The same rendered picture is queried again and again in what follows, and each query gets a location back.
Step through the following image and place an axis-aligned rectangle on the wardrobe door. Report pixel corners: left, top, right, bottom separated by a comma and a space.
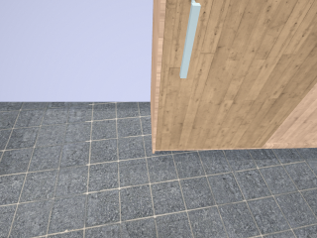
266, 83, 317, 144
156, 0, 317, 150

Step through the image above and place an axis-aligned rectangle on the handle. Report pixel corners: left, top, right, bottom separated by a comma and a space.
179, 0, 201, 78

